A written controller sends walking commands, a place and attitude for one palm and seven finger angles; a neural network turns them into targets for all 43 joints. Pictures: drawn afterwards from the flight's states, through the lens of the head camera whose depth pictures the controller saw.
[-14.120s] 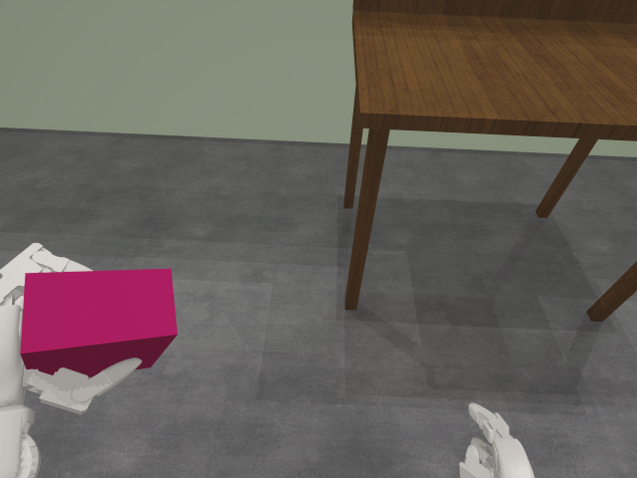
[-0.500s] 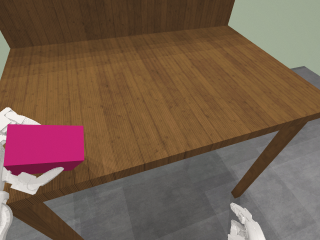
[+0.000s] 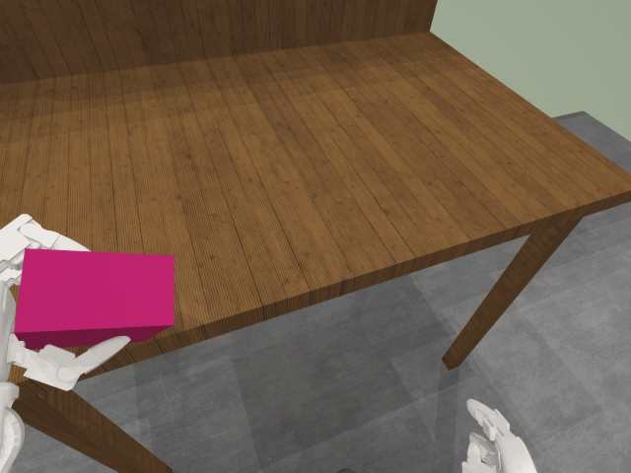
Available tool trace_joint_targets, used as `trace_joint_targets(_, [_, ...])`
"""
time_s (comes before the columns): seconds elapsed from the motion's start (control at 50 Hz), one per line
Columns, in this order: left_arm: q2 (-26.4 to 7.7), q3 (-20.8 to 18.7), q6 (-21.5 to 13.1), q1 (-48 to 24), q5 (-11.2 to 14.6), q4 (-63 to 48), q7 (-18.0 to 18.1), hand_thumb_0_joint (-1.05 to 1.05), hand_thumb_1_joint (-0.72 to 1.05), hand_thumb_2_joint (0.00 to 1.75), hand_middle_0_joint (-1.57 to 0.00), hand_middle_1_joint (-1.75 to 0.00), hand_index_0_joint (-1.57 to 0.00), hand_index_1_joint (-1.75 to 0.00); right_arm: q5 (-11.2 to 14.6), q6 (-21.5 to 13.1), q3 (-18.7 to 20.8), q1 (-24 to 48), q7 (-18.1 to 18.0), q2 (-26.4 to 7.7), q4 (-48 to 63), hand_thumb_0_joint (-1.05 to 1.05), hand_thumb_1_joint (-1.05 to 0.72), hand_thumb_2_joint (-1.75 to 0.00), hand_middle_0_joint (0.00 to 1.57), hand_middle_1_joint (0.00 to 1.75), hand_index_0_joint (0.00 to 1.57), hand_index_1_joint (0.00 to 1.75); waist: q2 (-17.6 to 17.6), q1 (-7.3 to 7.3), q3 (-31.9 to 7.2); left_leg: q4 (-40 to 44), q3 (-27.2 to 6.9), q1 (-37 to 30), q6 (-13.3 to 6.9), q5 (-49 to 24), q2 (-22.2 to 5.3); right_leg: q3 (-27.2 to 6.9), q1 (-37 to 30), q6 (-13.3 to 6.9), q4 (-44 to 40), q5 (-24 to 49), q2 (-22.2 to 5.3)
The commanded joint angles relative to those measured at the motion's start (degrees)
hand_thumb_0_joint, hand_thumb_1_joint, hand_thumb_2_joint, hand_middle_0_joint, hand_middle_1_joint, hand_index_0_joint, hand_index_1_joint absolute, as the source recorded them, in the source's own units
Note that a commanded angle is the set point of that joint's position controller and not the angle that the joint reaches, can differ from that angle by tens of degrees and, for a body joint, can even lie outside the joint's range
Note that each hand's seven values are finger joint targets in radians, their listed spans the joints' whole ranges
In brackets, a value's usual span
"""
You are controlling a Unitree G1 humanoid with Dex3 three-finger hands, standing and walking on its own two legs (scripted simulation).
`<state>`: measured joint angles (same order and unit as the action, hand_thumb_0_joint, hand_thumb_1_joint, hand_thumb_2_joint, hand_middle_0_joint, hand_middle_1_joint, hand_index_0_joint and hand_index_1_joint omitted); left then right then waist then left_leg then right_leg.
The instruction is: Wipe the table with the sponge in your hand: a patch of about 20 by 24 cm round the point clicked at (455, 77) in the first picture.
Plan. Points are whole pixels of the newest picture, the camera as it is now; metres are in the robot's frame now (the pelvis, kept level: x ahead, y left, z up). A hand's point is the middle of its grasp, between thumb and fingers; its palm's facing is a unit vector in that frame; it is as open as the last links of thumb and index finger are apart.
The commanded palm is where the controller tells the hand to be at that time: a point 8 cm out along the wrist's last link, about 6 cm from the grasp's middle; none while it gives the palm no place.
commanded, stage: look again from close up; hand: left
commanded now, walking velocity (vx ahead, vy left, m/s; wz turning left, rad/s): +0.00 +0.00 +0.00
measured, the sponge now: (115, 304) +0.23 +0.22 +0.15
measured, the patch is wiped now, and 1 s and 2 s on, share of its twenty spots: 0.05 0.05 0.05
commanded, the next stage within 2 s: come to a stop and stand still in 0.26 s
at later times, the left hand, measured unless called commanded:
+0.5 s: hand (56, 267) +0.25 +0.28 +0.17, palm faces +0.43 -0.84 -0.35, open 10.3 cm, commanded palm +0.19 +0.31 +0.19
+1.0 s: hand (38, 254) +0.24 +0.28 +0.20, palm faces +0.47 -0.78 -0.41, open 10.3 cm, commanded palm +0.18 +0.30 +0.19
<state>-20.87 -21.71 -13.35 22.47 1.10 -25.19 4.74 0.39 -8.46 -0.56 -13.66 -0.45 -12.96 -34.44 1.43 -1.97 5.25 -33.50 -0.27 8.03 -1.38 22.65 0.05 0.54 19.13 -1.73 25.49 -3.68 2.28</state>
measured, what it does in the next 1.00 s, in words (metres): stands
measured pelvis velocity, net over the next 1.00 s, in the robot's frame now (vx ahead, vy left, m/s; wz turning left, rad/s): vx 0.02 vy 0.02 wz -0.01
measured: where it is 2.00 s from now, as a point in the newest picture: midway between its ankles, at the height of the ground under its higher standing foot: outside the picture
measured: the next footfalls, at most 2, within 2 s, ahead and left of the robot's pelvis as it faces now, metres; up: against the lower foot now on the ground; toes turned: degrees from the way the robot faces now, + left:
right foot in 1.92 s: +0.12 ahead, -0.08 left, +0.00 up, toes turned +2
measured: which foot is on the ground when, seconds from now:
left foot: down 0.00-1.00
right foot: down 0.00-1.00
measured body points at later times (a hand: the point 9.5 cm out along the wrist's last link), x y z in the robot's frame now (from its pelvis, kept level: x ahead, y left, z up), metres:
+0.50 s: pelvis +0.03 +0.03 +0.00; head +0.05 +0.05 +0.45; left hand +0.22 +0.32 +0.19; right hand +0.22 -0.18 -0.06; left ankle -0.03 +0.12 -0.73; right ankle +0.13 -0.09 -0.73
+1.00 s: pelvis +0.02 +0.02 -0.01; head +0.03 +0.00 +0.44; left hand +0.21 +0.32 +0.22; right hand +0.20 -0.19 -0.10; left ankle -0.03 +0.11 -0.73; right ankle +0.12 -0.08 -0.73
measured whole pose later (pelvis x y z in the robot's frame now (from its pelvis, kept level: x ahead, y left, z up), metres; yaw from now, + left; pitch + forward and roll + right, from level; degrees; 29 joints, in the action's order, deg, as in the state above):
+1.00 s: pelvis +0.02 +0.02 -0.01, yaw -1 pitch -4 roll +2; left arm -20.7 -26.0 -13.6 16.4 3.3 -21.9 3.5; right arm 1.1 -7.9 -0.1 -12.9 4.2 -12.0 -32.6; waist -1.7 -2.8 5.5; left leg -34.6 3.2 6.4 -2.2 23.9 3.0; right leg 1.6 21.1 -1.2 35.9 -10.8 -1.4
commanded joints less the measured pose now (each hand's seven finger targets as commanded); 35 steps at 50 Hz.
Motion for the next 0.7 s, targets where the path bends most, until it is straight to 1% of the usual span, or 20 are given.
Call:
trace_joint_targets(0.0, [-9.0, -4.9, -2.8, -6.3, 0.6, -12.5, 1.4, 0.00, 0.10, 1.30, -1.20, -1.60, -1.20, -1.60, -0.3, -3.7, 2.2, 4.4, -0.4, -5.9, 7.3, 0.00, -0.90, -0.90, 0.20, 0.30, 0.20, 0.30, 3.1, 0.87, -7.7, 4.4, 1.3, 1.3, -1.3, 3.2, 2.3, -11.6, -2.6, -0.1, -13.5, -29.2, -8.1])
trace_joint_targets(0.04, [-9.3, -5.3, -3.0, -6.4, 0.5, -14.1, 1.7, 0.00, 0.10, 1.30, -1.20, -1.60, -1.20, -1.60, -0.2, -4.1, 2.4, 4.9, -0.5, -6.2, 7.8, 0.00, -0.90, -0.90, 0.20, 0.30, 0.20, 0.30, -2.1, 0.38, -9.3, 11.7, -1.4, 5.6, -1.5, 2.5, 0.6, -8.1, -10.1, 1.4, -7.4, -23.4, -4.8])
trace_joint_targets(0.06, [-10.4, -6.0, -3.1, -7.4, 0.4, -16.5, 1.9, 0.00, 0.10, 1.30, -1.20, -1.60, -1.20, -1.60, 0.0, -4.4, 2.2, 6.0, -0.4, -6.6, 8.2, 0.00, -0.90, -0.90, 0.20, 0.30, 0.20, 0.30, -6.8, 0.12, -9.2, 15.7, -3.4, 7.2, -1.6, 1.8, -1.0, -6.2, -12.2, 2.0, -2.8, -19.4, -2.5])
trace_joint_targets(0.1, [-9.2, -5.2, -2.9, -6.8, -0.3, -15.8, 2.4, 0.00, 0.10, 1.30, -1.20, -1.60, -1.20, -1.60, 0.6, -4.3, 2.5, 6.8, -0.4, -6.0, 9.0, 0.00, -0.90, -0.90, 0.20, 0.30, 0.20, 0.30, -10.8, -0.54, -8.0, 18.2, -6.1, 15.8, -2.6, -1.7, -5.2, -2.1, -20.1, 2.4, 6.1, -8.2, -1.3])
trace_joint_targets(0.16, [-10.9, -6.7, -2.5, -5.4, -0.1, -14.2, 2.6, 0.00, 0.10, 1.30, -1.20, -1.60, -1.20, -1.60, 0.6, -4.3, 2.8, 7.0, 0.4, -5.9, 9.2, 0.00, -0.90, -0.90, 0.20, 0.30, 0.20, 0.30, -3.3, -0.39, -8.4, 12.4, -2.9, 12.1, -0.5, -14.4, -3.0, -2.6, -21.2, 1.6, 2.6, 4.3, -2.9])
trace_joint_targets(0.18, [-8.9, -5.0, -2.6, -5.3, 0.2, -12.8, 2.3, 0.00, 0.10, 1.30, -1.20, -1.60, -1.20, -1.60, 0.4, -4.1, 2.6, 7.0, 0.4, -5.7, 9.4, 0.00, -0.90, -0.90, 0.20, 0.30, 0.20, 0.30, -2.4, -0.06, -7.2, 12.3, -3.3, 14.1, 0.1, -12.1, -2.5, -2.7, -21.8, 1.5, 1.6, 3.4, -3.8])
trace_joint_targets(0.22, [-8.8, -4.7, -3.2, -6.5, 0.1, -11.6, 1.8, 0.00, 0.10, 1.30, -1.20, -1.60, -1.20, -1.60, 0.3, -4.5, 2.3, 6.1, 0.5, -5.7, 9.1, 0.00, -0.90, -0.90, 0.20, 0.30, 0.20, 0.30, -5.5, 0.02, -2.8, 15.5, -3.6, 18.0, -0.1, -3.2, -2.7, -3.3, -20.2, 1.5, 0.6, -3.4, -3.6])
trace_joint_targets(0.24, [-8.0, -4.2, -3.1, -5.6, 0.0, -10.1, 1.7, 0.00, 0.10, 1.30, -1.20, -1.60, -1.20, -1.60, 0.6, -4.4, 2.7, 5.1, 0.6, -5.9, 9.0, 0.00, -0.90, -0.90, 0.20, 0.30, 0.20, 0.30, -3.0, -0.05, -1.5, 15.7, -4.2, 19.6, -0.5, -0.5, -2.9, -4.2, -20.1, 1.4, 0.7, -7.3, -3.0])
trace_joint_targets(0.26, [-8.5, -4.6, -3.1, -6.4, 0.2, -11.5, 1.7, 0.00, 0.10, 1.30, -1.20, -1.60, -1.20, -1.60, 0.8, -4.3, 2.8, 5.6, 0.7, -6.2, 8.9, 0.00, -0.90, -0.90, 0.20, 0.30, 0.20, 0.30, -3.6, 0.13, -1.5, 15.5, -3.5, 17.0, -0.4, -2.3, -2.1, -4.0, -17.7, 1.2, 0.2, -6.9, -2.2])
trace_joint_targets(0.28, [-7.6, -3.6, -3.4, -6.4, 0.1, -11.2, 1.6, 0.00, 0.10, 1.30, -1.20, -1.60, -1.20, -1.60, 0.5, -4.2, 2.6, 5.7, 0.7, -5.9, 9.0, 0.00, -0.90, -0.90, 0.20, 0.30, 0.20, 0.30, -2.0, 0.21, -2.5, 14.8, -4.1, 16.5, -0.3, -4.6, -2.1, -3.7, -18.9, 1.1, -0.3, -5.3, -2.6])
trace_joint_targets(0.34, [-8.6, -3.8, -4.0, -8.5, 0.0, -13.3, 1.6, 0.00, 0.10, 1.30, -1.20, -1.60, -1.20, -1.60, 0.2, -4.5, 2.6, 5.4, 0.7, -5.9, 9.2, 0.00, -0.90, -0.90, 0.20, 0.30, 0.20, 0.30, -2.6, 0.14, -5.1, 13.7, -3.2, 13.3, 0.1, -7.4, -1.5, -5.0, -19.8, 0.9, -1.0, -2.5, -3.5])
trace_joint_targets(0.36, [-9.7, -4.8, -4.0, -8.8, 0.1, -15.0, 1.8, 0.00, 0.10, 1.30, -1.20, -1.60, -1.20, -1.60, 0.2, -4.5, 2.4, 6.2, 0.7, -5.8, 9.0, 0.00, -0.90, -0.90, 0.20, 0.30, 0.20, 0.30, -4.6, 0.22, -6.5, 13.7, -2.5, 10.9, 0.3, -8.9, -1.1, -4.9, -19.2, 0.8, -0.6, -1.0, -3.1])
trace_joint_targets(0.38, [-7.6, -3.1, -4.1, -8.7, 0.2, -14.3, 1.7, 0.00, 0.10, 1.30, -1.20, -1.60, -1.20, -1.60, 0.0, -4.4, 2.3, 5.8, 0.7, -5.5, 9.2, 0.00, -0.90, -0.90, 0.20, 0.30, 0.20, 0.30, -5.2, 0.41, -6.2, 13.9, -3.0, 11.5, 0.7, -11.0, -1.3, -4.0, -19.9, 0.8, -0.1, 0.9, -3.1])
trace_joint_targets(0.46, [-9.9, -5.5, -4.1, -8.5, 0.3, -15.6, 2.4, 0.00, 0.10, 1.30, -1.20, -1.60, -1.20, -1.60, 0.3, -4.2, 2.7, 6.4, 0.9, -5.4, 9.6, 0.00, -0.90, -0.90, 0.20, 0.30, 0.20, 0.30, -5.1, 0.33, -9.9, 12.2, -2.3, 8.4, 3.1, -22.7, -1.8, -3.2, -23.0, 0.6, 2.5, 14.0, -3.5])
trace_joint_targets(0.48, [-8.1, -4.1, -4.2, -7.4, 0.5, -15.0, 2.2, 0.00, 0.10, 1.30, -1.20, -1.60, -1.20, -1.60, 0.1, -3.8, 2.8, 5.9, 0.9, -5.1, 9.8, 0.00, -0.90, -0.90, 0.20, 0.30, 0.20, 0.30, -4.8, 0.51, -9.9, 11.4, -2.9, 8.9, 3.8, -26.7, -2.1, -2.1, -23.8, 0.4, 3.0, 16.5, -4.0])
trace_joint_targets(0.52, [-9.3, -5.2, -4.2, -6.1, 0.8, -16.0, 2.2, 0.00, 0.10, 1.30, -1.20, -1.60, -1.20, -1.60, 0.2, -3.5, 3.1, 6.0, 1.0, -5.3, 10.5, 0.00, -0.90, -0.90, 0.20, 0.30, 0.20, 0.30, -5.2, 0.19, -10.9, 9.2, -2.5, 8.6, 5.0, -32.3, -2.4, -1.6, -25.1, -0.2, 3.4, 21.0, -4.5])
trace_joint_targets(0.56, [-10.2, -6.5, -4.2, -4.6, 1.2, -18.2, 2.1, 0.00, 0.10, 1.30, -1.20, -1.60, -1.20, -1.60, 0.5, -3.4, 3.1, 6.9, 1.2, -5.3, 10.8, 0.00, -0.90, -0.90, 0.20, 0.30, 0.20, 0.30, -6.4, 0.29, -12.8, 8.8, -2.2, 6.1, 5.5, -33.3, -2.0, -2.1, -23.6, -0.7, 4.0, 20.6, -4.3])
trace_joint_targets(0.58, [-8.3, -5.0, -4.2, -2.8, 1.5, -17.0, 2.0, 0.00, 0.10, 1.30, -1.20, -1.60, -1.20, -1.60, 0.3, -2.8, 3.1, 6.2, 1.2, -4.8, 10.9, 0.00, -0.90, -0.90, 0.20, 0.30, 0.20, 0.30, -5.1, 0.48, -11.6, 8.8, -2.7, 7.4, 5.6, -33.8, -2.5, -0.9, -23.5, -0.6, 3.9, 19.1, -4.7])
trace_joint_targets(0.66, [-10.6, -8.1, -3.9, -0.1, 1.8, -18.8, 2.2, 0.00, 0.10, 1.30, -1.20, -1.60, -1.20, -1.60, 0.5, -2.2, 3.2, 7.1, 1.1, -5.2, 11.3, 0.00, -0.90, -0.90, 0.20, 0.30, 0.20, 0.30, -5.5, 0.52, -13.3, 9.0, -2.2, 6.4, 5.1, -30.2, -2.4, -1.6, -22.7, -0.5, 3.8, 17.0, -4.3])
trace_joint_targets(0.68, [-8.2, -6.0, -3.9, 0.5, 2.1, -17.9, 2.0, 0.00, 0.10, 1.30, -1.20, -1.60, -1.20, -1.60, 0.3, -1.6, 3.1, 6.4, 0.9, -5.0, 11.4, 0.00, -0.90, -0.90, 0.20, 0.30, 0.20, 0.30, -5.2, 0.77, -11.4, 10.2, -3.0, 8.5, 5.2, -28.2, -2.6, -0.5, -22.5, -0.3, 3.7, 14.2, -4.5])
